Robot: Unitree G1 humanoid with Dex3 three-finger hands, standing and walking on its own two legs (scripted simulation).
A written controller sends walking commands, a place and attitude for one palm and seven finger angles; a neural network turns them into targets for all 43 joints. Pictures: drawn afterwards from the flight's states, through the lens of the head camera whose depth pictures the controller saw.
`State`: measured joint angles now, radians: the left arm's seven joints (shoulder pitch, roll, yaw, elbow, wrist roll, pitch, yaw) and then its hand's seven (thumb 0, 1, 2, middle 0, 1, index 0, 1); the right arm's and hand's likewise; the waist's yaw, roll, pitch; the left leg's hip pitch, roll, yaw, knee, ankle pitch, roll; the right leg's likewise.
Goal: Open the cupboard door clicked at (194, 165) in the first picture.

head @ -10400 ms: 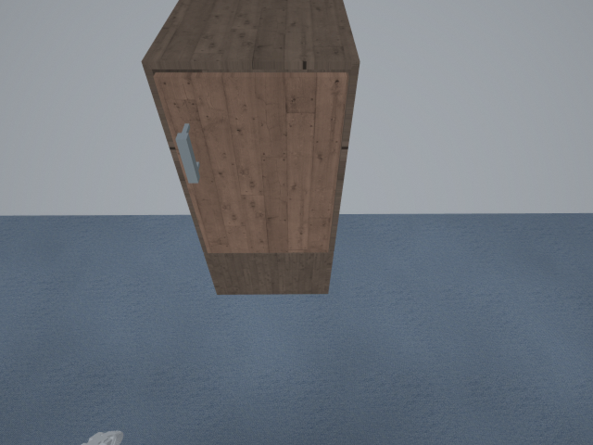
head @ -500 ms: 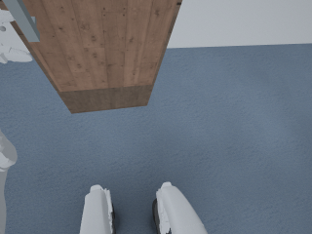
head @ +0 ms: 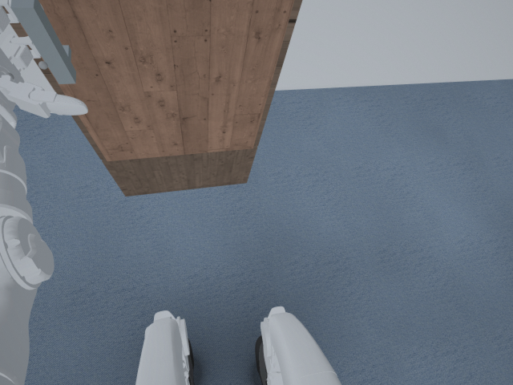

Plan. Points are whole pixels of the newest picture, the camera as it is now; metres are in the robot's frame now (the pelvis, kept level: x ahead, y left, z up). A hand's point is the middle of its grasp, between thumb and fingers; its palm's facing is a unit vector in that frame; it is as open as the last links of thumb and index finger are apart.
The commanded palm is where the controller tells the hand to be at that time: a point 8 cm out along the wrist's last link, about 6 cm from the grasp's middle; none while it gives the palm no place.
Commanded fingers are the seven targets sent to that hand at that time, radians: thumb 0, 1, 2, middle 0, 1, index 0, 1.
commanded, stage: slide the fingers in behind the handle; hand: left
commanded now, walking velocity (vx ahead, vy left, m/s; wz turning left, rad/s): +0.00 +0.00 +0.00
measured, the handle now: (49, 32) +0.61 +0.23 +0.08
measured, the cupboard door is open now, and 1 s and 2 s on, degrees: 0 0 8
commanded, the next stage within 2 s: close the thumb around the handle in 0.74 s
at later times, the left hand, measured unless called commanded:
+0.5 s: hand (68, 62) +0.55 +0.21 +0.08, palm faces +0.08 -1.00 -0.01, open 14.0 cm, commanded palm +0.53 +0.24 +0.07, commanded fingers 0.00 -0.50 0.30 -0.30 -1.20 -0.30 -1.20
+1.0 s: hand (67, 64) +0.55 +0.21 +0.07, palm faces +0.07 -1.00 +0.00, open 13.3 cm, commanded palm +0.54 +0.24 +0.07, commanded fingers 0.00 0.00 0.52 -0.34 -1.25 -0.34 -1.25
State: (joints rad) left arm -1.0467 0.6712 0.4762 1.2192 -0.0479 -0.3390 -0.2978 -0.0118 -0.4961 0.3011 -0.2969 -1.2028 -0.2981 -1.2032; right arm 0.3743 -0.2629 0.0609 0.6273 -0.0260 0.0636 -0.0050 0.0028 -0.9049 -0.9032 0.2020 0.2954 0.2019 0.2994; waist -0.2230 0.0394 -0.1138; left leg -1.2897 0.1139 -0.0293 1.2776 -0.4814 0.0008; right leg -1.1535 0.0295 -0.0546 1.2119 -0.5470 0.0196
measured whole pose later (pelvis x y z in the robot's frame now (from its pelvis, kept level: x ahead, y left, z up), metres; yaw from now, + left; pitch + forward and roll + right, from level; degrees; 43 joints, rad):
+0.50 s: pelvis +0.00 +0.00 +0.00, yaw +0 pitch +28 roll -5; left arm -1.06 0.61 0.45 1.22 -0.03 -0.36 -0.21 -0.01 -0.50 0.30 -0.30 -1.20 -0.30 -1.20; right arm 0.38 -0.25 0.06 0.63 -0.04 0.07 0.01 0.00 -0.91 -0.90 0.20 0.30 0.20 0.30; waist -0.23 0.05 -0.11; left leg -1.29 0.11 -0.02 1.28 -0.48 0.00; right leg -1.16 0.03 -0.05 1.22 -0.55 0.02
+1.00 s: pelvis +0.00 +0.00 +0.00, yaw +0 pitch +28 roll -5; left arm -1.05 0.60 0.44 1.22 -0.04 -0.36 -0.22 -0.01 -0.39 0.35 -0.30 -1.21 -0.31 -1.21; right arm 0.37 -0.26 0.05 0.64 -0.03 0.07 0.01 0.00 -0.91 -0.90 0.20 0.30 0.20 0.30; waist -0.22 0.04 -0.11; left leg -1.28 0.11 -0.03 1.27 -0.48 -0.01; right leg -1.15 0.03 -0.05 1.21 -0.56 0.02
